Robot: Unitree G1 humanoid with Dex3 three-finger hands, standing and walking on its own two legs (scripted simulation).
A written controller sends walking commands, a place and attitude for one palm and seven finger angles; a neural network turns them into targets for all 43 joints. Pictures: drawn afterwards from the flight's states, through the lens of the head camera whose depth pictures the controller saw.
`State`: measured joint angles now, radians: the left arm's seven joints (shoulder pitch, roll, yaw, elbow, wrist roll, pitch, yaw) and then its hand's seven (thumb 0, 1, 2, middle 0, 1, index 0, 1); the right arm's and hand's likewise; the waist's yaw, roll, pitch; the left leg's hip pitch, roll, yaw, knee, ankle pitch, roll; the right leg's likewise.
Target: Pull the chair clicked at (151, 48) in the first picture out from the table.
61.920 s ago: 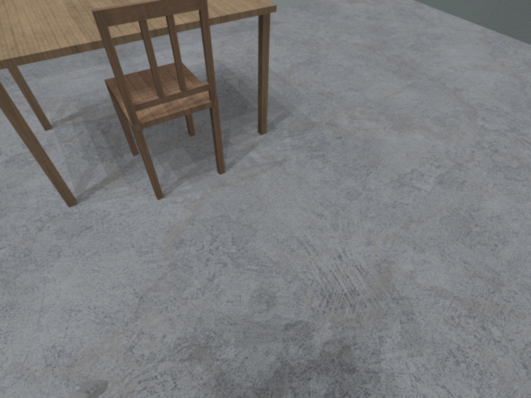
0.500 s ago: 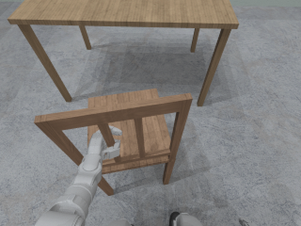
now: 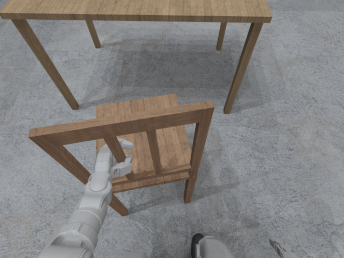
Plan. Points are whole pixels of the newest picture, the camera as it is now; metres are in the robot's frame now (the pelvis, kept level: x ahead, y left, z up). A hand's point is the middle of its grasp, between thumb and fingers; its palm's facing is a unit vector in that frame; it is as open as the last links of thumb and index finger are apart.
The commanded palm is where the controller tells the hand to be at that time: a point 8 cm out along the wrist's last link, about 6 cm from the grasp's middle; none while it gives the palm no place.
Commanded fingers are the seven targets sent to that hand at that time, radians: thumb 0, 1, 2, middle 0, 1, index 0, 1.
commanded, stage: stop walking, hand still on the chair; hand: left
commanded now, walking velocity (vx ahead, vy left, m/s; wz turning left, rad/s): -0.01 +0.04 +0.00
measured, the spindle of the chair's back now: (121, 159) +0.37 +0.15 -0.08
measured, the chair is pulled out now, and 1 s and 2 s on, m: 0.50 0.51 0.51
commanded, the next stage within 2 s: open the thumb and straighten the fingers in 0.78 s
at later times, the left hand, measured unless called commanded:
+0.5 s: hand (125, 166) +0.33 +0.13 -0.06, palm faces -0.01 -0.99 -0.15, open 5.4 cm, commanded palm +0.31 +0.18 -0.04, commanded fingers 0.00 0.90 0.90 -0.50 -1.45 -0.50 -1.45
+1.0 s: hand (124, 166) +0.34 +0.14 -0.06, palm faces +0.01 -0.99 -0.10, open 5.7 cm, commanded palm +0.31 +0.19 -0.04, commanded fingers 0.00 0.05 0.49 -0.50 -1.45 -0.50 -1.45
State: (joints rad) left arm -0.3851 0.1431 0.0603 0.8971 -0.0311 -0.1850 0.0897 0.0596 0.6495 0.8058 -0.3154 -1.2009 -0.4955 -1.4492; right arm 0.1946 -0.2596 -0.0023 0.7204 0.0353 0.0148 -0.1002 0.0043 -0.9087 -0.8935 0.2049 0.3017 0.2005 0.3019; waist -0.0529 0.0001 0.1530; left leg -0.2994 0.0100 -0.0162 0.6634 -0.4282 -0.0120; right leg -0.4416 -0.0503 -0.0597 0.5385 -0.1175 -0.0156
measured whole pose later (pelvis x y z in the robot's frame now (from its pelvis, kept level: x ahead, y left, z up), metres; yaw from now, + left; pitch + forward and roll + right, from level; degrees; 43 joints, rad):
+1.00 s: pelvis +0.04 +0.01 +0.00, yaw -1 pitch +4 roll +0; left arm -0.10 0.14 0.01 0.64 -0.07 -0.12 0.09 0.06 0.61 0.75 -0.29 -1.27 -0.50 -1.45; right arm 0.24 -0.22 0.00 0.67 0.05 0.00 -0.05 0.01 -0.91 -0.89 0.20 0.30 0.20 0.30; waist -0.06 -0.02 0.02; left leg -0.23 0.03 0.02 0.54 -0.38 -0.02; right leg -0.44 -0.04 -0.04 0.54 -0.17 0.01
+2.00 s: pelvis +0.05 +0.02 -0.03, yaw +1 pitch +12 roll +0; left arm 0.15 0.19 0.01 0.19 -0.09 0.11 0.00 -0.01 -0.54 0.20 -0.01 0.00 0.00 0.00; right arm 0.26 -0.28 0.01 0.53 0.04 -0.10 -0.05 0.01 -0.91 -0.89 0.20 0.30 0.20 0.30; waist -0.05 0.04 -0.10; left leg -0.51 0.02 -0.03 0.82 -0.53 -0.02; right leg -0.70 -0.07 -0.07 0.80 -0.31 0.01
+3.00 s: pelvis +0.04 +0.02 -0.06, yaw +2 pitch +13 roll -1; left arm 0.65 0.23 0.05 -0.35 -0.22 -0.23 -0.16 -0.02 -0.54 0.20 0.00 0.00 0.00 0.00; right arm 0.21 -0.21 -0.01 0.50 0.07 -0.16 -0.04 0.01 -0.91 -0.89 0.20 0.30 0.20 0.30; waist -0.01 0.05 -0.13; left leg -0.65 0.01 -0.05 1.06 -0.63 -0.02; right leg -0.83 -0.08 -0.08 1.00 -0.39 0.02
